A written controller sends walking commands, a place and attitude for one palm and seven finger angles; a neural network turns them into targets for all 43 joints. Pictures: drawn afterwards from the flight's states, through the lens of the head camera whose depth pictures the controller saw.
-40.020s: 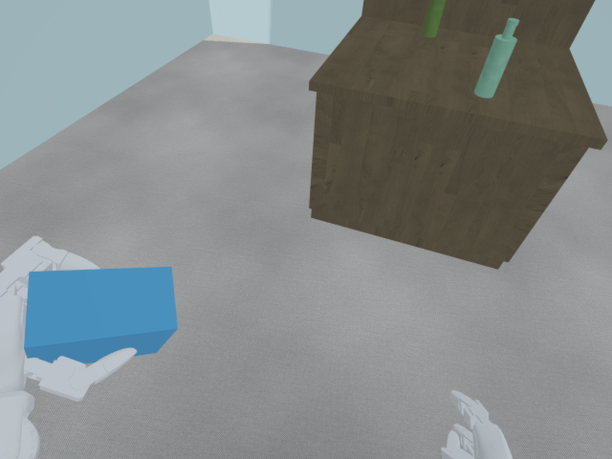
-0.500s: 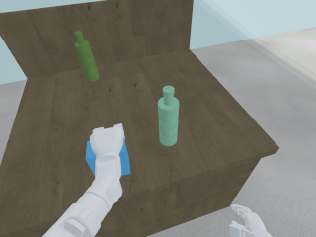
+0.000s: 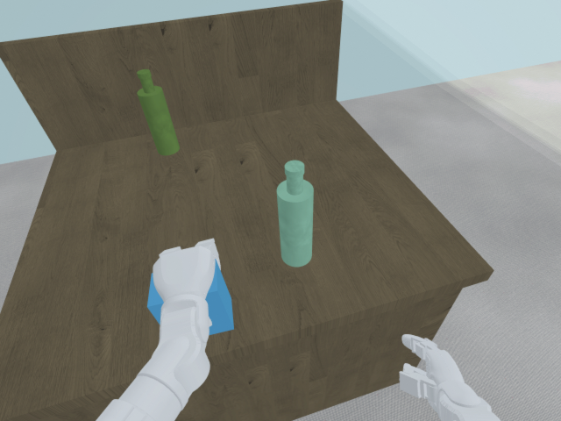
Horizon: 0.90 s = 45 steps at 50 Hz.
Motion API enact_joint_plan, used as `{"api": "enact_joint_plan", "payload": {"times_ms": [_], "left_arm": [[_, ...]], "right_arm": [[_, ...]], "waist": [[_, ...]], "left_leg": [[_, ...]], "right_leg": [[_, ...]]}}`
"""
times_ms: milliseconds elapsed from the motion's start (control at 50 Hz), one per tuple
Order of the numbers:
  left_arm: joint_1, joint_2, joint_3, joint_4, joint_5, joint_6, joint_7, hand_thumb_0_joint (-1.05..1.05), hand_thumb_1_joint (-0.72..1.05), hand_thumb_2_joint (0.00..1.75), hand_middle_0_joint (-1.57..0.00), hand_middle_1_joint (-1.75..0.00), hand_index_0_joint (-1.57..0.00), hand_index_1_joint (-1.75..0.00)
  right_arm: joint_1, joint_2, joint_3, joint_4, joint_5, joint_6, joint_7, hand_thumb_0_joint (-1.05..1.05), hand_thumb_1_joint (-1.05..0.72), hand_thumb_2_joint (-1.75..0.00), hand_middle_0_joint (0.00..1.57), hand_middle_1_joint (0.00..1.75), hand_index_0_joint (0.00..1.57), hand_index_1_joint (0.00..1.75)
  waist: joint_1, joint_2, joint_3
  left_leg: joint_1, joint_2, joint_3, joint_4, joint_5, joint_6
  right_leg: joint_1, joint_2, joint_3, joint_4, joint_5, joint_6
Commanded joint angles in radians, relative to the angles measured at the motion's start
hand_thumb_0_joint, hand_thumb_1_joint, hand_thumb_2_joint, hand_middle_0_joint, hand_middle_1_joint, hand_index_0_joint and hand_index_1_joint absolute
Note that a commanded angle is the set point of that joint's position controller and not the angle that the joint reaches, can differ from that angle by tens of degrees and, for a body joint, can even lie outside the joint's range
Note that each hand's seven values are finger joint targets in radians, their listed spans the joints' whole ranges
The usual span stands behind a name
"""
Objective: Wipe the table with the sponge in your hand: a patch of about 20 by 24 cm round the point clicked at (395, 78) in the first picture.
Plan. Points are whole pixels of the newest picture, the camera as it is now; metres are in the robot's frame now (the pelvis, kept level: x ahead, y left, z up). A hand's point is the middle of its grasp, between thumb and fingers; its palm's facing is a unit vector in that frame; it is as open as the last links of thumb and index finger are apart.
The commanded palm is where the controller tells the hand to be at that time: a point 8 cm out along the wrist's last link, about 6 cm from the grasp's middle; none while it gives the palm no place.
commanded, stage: slide back across to the middle lane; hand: left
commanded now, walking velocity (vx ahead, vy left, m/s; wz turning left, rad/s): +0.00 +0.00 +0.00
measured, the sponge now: (197, 308) +0.30 +0.19 -0.03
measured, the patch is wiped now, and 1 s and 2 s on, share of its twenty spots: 0.85 0.85 0.85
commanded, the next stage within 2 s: wipe forward along the middle lane in 0.48 s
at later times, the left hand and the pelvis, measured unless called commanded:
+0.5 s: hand (163, 309) +0.26 +0.22 +0.02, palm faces +0.00 -0.11 -0.99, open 10.5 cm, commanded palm +0.23 +0.23 +0.07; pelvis -0.01 +0.00 +0.00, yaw -1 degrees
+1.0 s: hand (151, 297) +0.28 +0.25 +0.02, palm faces -0.07 -0.05 -1.00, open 10.5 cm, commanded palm +0.27 +0.25 +0.06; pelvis -0.03 +0.00 +0.00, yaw +1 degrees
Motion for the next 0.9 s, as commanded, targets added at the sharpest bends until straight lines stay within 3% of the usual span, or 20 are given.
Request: {"api": "enact_joint_plan", "payload": {"times_ms": [0,40,60,100,140,160,200,280,360,440,460,480,540,560,580,640,660,740,760,880], "left_arm": [[-0.137,0.09,0.069,-0.161,0.012,0.018,-0.014,0.0,0.1,1.3,-1.2,-1.6,-1.2,-1.6],[-0.126,0.114,0.084,-0.179,0.024,0.019,-0.02,0.0,0.1,1.3,-1.2,-1.6,-1.2,-1.6],[-0.124,0.156,0.128,-0.214,0.021,0.014,-0.023,0.0,0.1,1.3,-1.2,-1.6,-1.2,-1.6],[-0.095,0.148,0.116,-0.243,0.022,0.011,-0.022,0.0,0.1,1.3,-1.2,-1.6,-1.2,-1.6],[-0.044,0.173,0.145,-0.243,0.021,0.004,-0.024,0.0,0.1,1.3,-1.2,-1.6,-1.2,-1.6],[-0.009,0.209,0.19,-0.265,0.013,0.002,-0.025,0.0,0.1,1.3,-1.2,-1.6,-1.2,-1.6],[-0.013,0.205,0.18,-0.269,0.017,0.0,-0.024,0.0,0.1,1.3,-1.2,-1.6,-1.2,-1.6],[-0.022,0.209,0.175,-0.301,0.031,0.0,-0.037,0.0,0.1,1.3,-1.2,-1.6,-1.2,-1.6],[0.028,0.267,0.241,-0.307,0.021,-0.028,-0.045,0.0,0.1,1.3,-1.2,-1.6,-1.2,-1.6],[0.04,0.253,0.226,-0.308,0.018,-0.052,-0.051,0.0,0.1,1.3,-1.2,-1.6,-1.2,-1.6],[0.035,0.303,0.278,-0.312,0.02,-0.057,-0.052,0.0,0.1,1.3,-1.2,-1.6,-1.2,-1.6],[0.014,0.273,0.244,-0.312,0.025,-0.061,-0.052,0.0,0.1,1.3,-1.2,-1.6,-1.2,-1.6],[0.056,0.27,0.252,-0.304,0.023,-0.081,-0.052,0.0,0.1,1.3,-1.2,-1.6,-1.2,-1.6],[0.073,0.3,0.29,-0.312,0.021,-0.087,-0.052,0.0,0.1,1.3,-1.2,-1.6,-1.2,-1.6],[0.047,0.275,0.259,-0.312,0.021,-0.092,-0.051,0.0,0.1,1.3,-1.2,-1.6,-1.2,-1.6],[-0.02,0.275,0.251,-0.242,0.026,-0.1,-0.053,0.0,0.1,1.3,-1.2,-1.6,-1.2,-1.6],[-0.072,0.307,0.281,-0.239,0.029,-0.105,-0.055,0.0,0.1,1.3,-1.2,-1.6,-1.2,-1.6],[-0.167,0.313,0.27,-0.157,0.047,-0.125,-0.052,0.0,0.1,1.3,-1.2,-1.6,-1.2,-1.6],[-0.196,0.35,0.308,-0.149,0.048,-0.134,-0.051,0.0,0.1,1.3,-1.2,-1.6,-1.2,-1.6],[-0.232,0.305,0.278,0.006,0.053,-0.169,-0.049,0.0,0.1,1.3,-1.2,-1.6,-1.2,-1.6]], "right_arm": [[-0.213,-0.1,-0.027,-0.169,0.003,-0.053,-0.002,0.0,-0.9,-0.9,0.2,0.3,0.2,0.3],[-0.213,-0.1,-0.025,-0.171,0.002,-0.061,-0.003,0.0,-0.9,-0.9,0.2,0.3,0.2,0.3],[-0.22,-0.103,-0.025,-0.175,0.001,-0.061,-0.005,0.0,-0.9,-0.9,0.2,0.3,0.2,0.3],[-0.219,-0.097,-0.025,-0.179,-0.001,-0.069,-0.006,0.0,-0.9,-0.9,0.2,0.3,0.2,0.3],[-0.21,-0.1,-0.022,-0.176,-0.001,-0.077,-0.007,0.0,-0.9,-0.9,0.2,0.3,0.2,0.3],[-0.218,-0.101,-0.022,-0.182,-0.002,-0.079,-0.008,0.0,-0.9,-0.9,0.2,0.3,0.2,0.3],[-0.211,-0.1,-0.02,-0.177,-0.002,-0.084,-0.013,0.0,-0.9,-0.9,0.2,0.3,0.2,0.3],[-0.212,-0.103,-0.022,-0.178,-0.004,-0.094,-0.016,0.0,-0.9,-0.9,0.2,0.3,0.2,0.3],[-0.204,-0.111,-0.026,-0.173,-0.008,-0.11,-0.028,0.0,-0.9,-0.9,0.2,0.3,0.2,0.3],[-0.188,-0.109,-0.025,-0.172,-0.01,-0.121,-0.038,0.0,-0.9,-0.9,0.2,0.3,0.2,0.3],[-0.192,-0.115,-0.028,-0.17,-0.01,-0.122,-0.04,0.0,-0.9,-0.9,0.2,0.3,0.2,0.3],[-0.192,-0.111,-0.026,-0.17,-0.012,-0.122,-0.043,0.0,-0.9,-0.9,0.2,0.3,0.2,0.3],[-0.179,-0.111,-0.031,-0.169,-0.013,-0.133,-0.046,0.0,-0.9,-0.9,0.2,0.3,0.2,0.3],[-0.182,-0.114,-0.034,-0.17,-0.015,-0.135,-0.046,0.0,-0.9,-0.9,0.2,0.3,0.2,0.3],[-0.177,-0.112,-0.033,-0.168,-0.015,-0.135,-0.049,0.0,-0.9,-0.9,0.2,0.3,0.2,0.3],[-0.16,-0.117,-0.032,-0.147,-0.015,-0.139,-0.061,0.0,-0.9,-0.9,0.2,0.3,0.2,0.3],[-0.158,-0.122,-0.033,-0.141,-0.017,-0.138,-0.066,0.0,-0.9,-0.9,0.2,0.3,0.2,0.3],[-0.134,-0.122,-0.032,-0.124,-0.016,-0.141,-0.083,0.0,-0.9,-0.9,0.2,0.3,0.2,0.3],[-0.134,-0.124,-0.033,-0.12,-0.016,-0.141,-0.086,0.0,-0.9,-0.9,0.2,0.3,0.2,0.3],[-0.086,-0.125,-0.039,-0.108,-0.014,-0.142,-0.098,0.0,-0.9,-0.9,0.2,0.3,0.2,0.3]], "waist": [[0.001,-0.111,-0.151],[0.005,-0.103,-0.146],[0.013,-0.091,-0.16],[0.015,-0.086,-0.181],[0.018,-0.111,-0.181],[0.03,-0.104,-0.182],[0.019,-0.117,-0.157],[0.015,-0.085,-0.137],[0.024,-0.081,-0.147],[0.018,-0.095,-0.119],[0.021,-0.084,-0.11],[0.016,-0.073,-0.113],[0.023,-0.083,-0.113],[0.028,-0.078,-0.116],[0.017,-0.079,-0.115],[-0.001,-0.106,-0.059],[-0.006,-0.107,-0.062],[-0.014,-0.092,-0.073],[-0.011,-0.073,-0.082],[-0.022,-0.11,-0.101]], "left_leg": [[0.046,-0.026,-0.02,-0.038,0.286,0.025],[0.053,-0.029,-0.021,-0.041,0.289,0.025],[0.056,-0.03,-0.027,-0.045,0.293,0.026],[0.07,-0.032,-0.021,-0.04,0.316,0.027],[0.063,-0.033,-0.019,-0.039,0.321,0.024],[0.061,-0.034,-0.022,-0.044,0.318,0.025],[0.052,-0.035,-0.015,-0.046,0.298,0.024],[0.066,-0.034,-0.021,-0.054,0.289,0.028],[0.066,-0.037,-0.025,-0.055,0.268,0.028],[0.057,-0.036,-0.021,-0.062,0.237,0.03],[0.058,-0.036,-0.03,-0.065,0.223,0.03],[0.056,-0.037,-0.024,-0.065,0.216,0.031],[0.061,-0.035,-0.025,-0.065,0.22,0.031],[0.064,-0.035,-0.032,-0.066,0.219,0.032],[0.058,-0.035,-0.025,-0.065,0.209,0.032],[0.04,-0.034,-0.025,-0.067,0.167,0.032],[0.042,-0.033,-0.031,-0.072,0.149,0.033],[0.027,-0.037,-0.024,-0.067,0.12,0.032],[0.028,-0.036,-0.029,-0.073,0.105,0.031],[-0.017,-0.038,-0.021,-0.05,0.084,0.029]], "right_leg": [[0.14,-0.005,0.051,-0.059,0.392,-0.04],[0.142,-0.003,0.058,-0.064,0.382,-0.041],[0.156,-0.001,0.071,-0.065,0.392,-0.045],[0.177,-0.004,0.064,-0.054,0.433,-0.043],[0.186,-0.004,0.074,-0.054,0.464,-0.039],[0.201,-0.002,0.088,-0.058,0.478,-0.042],[0.191,-0.005,0.09,-0.064,0.459,-0.036],[0.166,0.0,0.087,-0.075,0.39,-0.04],[0.168,0.003,0.105,-0.087,0.365,-0.039],[0.149,-0.001,0.09,-0.099,0.305,-0.032],[0.14,0.004,0.108,-0.109,0.269,-0.038],[0.136,0.0,0.097,-0.106,0.254,-0.034],[0.132,0.002,0.088,-0.108,0.25,-0.035],[0.134,0.005,0.102,-0.114,0.247,-0.039],[0.13,0.001,0.092,-0.11,0.241,-0.034],[0.081,0.001,0.09,-0.13,0.186,-0.03],[0.072,0.005,0.103,-0.142,0.153,-0.033],[0.05,0.002,0.074,-0.128,0.111,-0.029],[0.045,0.006,0.086,-0.132,0.09,-0.034],[0.022,0.002,0.059,-0.113,0.078,-0.027]]}}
